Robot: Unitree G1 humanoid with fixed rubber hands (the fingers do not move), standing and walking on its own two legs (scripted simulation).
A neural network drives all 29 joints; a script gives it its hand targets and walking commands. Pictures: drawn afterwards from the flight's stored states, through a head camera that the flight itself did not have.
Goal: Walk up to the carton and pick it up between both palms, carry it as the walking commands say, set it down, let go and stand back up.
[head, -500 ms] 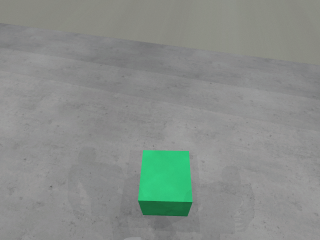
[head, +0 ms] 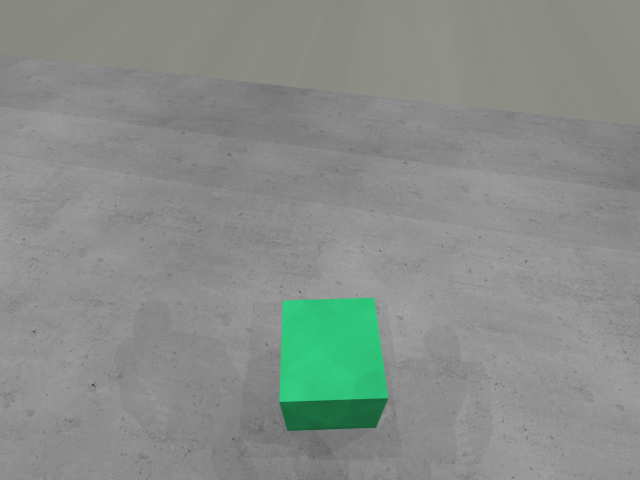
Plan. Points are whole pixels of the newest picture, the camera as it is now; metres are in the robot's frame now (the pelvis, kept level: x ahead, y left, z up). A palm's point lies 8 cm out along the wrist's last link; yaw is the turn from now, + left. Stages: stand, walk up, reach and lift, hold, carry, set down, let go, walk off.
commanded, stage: walk up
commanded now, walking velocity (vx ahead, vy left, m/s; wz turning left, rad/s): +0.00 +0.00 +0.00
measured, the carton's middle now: (330, 365) +0.50 +0.01 -0.63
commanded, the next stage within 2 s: stand in 0.14 s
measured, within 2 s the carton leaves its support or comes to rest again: neither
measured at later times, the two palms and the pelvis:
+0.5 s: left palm out of the picture +0.03 +0.23 -0.14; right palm out of the picture +0.02 -0.22 -0.14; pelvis +0.00 +0.01 +0.00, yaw +0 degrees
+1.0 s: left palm out of the picture +0.14 +0.22 -0.15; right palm out of the picture +0.14 -0.21 -0.14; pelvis +0.00 +0.00 -0.03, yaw +1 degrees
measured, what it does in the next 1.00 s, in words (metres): stands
